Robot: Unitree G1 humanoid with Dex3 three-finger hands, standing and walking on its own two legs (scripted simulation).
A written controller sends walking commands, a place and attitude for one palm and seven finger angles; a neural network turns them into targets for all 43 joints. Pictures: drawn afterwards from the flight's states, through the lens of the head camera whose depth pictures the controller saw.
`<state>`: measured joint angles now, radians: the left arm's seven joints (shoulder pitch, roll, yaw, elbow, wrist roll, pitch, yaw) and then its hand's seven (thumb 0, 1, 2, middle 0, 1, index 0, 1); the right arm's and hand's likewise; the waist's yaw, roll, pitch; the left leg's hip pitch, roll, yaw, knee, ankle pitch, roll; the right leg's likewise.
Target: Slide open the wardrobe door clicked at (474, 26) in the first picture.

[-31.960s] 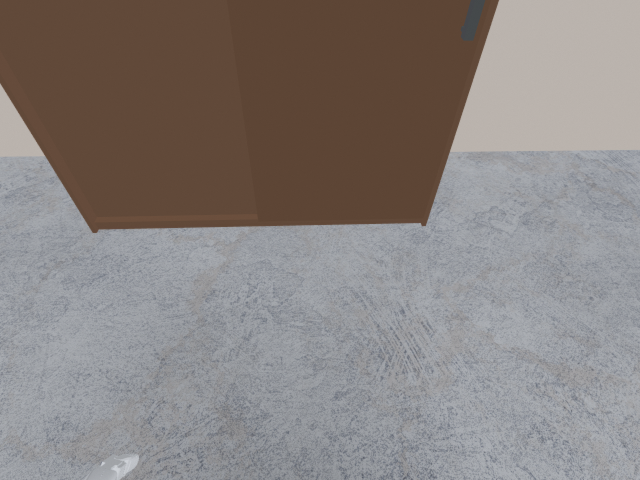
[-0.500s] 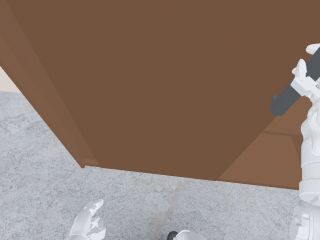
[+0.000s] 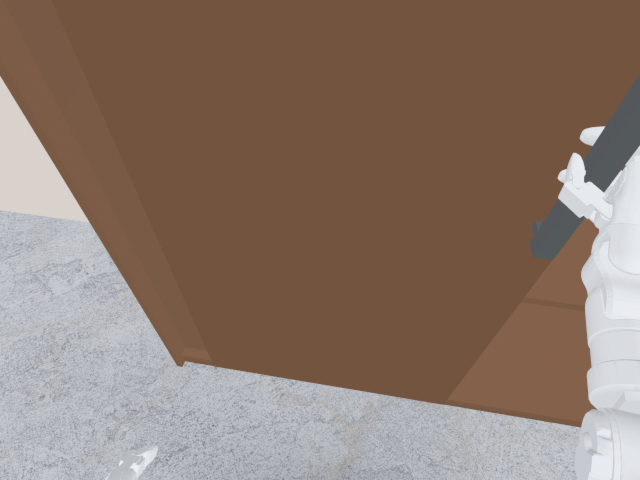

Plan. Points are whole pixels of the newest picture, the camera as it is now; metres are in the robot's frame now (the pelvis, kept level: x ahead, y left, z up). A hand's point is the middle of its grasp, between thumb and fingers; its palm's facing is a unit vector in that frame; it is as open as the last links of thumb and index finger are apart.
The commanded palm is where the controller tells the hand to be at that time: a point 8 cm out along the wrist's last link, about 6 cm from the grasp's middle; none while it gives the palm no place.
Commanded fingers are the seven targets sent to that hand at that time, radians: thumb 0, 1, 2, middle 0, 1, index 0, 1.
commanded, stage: loosen the grip on the handle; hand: right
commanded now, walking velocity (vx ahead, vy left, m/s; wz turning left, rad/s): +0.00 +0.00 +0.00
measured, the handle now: (589, 163) +0.45 -0.30 +0.19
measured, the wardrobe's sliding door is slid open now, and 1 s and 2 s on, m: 0.58 0.58 0.58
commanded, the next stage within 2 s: slip the hand off the handle in 0.68 s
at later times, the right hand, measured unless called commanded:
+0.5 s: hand (582, 188) +0.42 -0.28 +0.18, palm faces +0.40 +0.91 -0.13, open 12.6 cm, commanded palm +0.38 -0.32 +0.18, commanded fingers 0.00 0.55 -0.20 0.30 1.22 0.30 1.22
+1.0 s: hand (589, 187) +0.42 -0.29 +0.19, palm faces +0.38 +0.92 -0.13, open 13.9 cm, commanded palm +0.38 -0.34 +0.18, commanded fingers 0.00 0.55 -0.20 0.25 1.15 0.25 1.15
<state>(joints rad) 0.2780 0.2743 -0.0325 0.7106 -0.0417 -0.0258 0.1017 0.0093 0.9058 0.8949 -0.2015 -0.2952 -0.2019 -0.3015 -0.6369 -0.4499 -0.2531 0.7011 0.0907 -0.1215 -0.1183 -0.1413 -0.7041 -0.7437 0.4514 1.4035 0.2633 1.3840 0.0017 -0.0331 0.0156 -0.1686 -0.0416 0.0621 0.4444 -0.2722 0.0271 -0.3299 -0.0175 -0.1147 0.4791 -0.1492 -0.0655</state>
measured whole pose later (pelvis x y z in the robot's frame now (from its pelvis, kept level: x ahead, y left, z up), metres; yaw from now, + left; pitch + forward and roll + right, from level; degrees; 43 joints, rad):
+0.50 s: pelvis -0.01 +0.01 -0.01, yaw -1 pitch +2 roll +1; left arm 0.30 0.29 -0.02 0.72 -0.03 -0.14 0.08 0.01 0.90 0.89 -0.20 -0.30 -0.20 -0.30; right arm -0.74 -0.52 -0.35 0.82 0.03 -0.14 -0.01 -0.01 0.31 -0.31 0.41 1.35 0.33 1.32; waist 0.03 0.01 -0.02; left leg -0.31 -0.04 0.08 0.57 -0.31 0.05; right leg -0.45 -0.01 -0.08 0.54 -0.15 -0.06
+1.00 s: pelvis +0.01 +0.01 -0.01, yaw +0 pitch +4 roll +1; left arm 0.27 0.26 -0.04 0.69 -0.04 -0.10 0.11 0.01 0.90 0.89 -0.20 -0.30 -0.20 -0.30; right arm -0.60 -0.52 -0.43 0.65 0.08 -0.04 0.07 -0.01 0.55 -0.20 0.47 1.28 0.37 1.23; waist 0.03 -0.02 -0.05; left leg -0.29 -0.04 0.07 0.57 -0.35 0.05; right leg -0.44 -0.01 -0.09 0.57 -0.20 -0.05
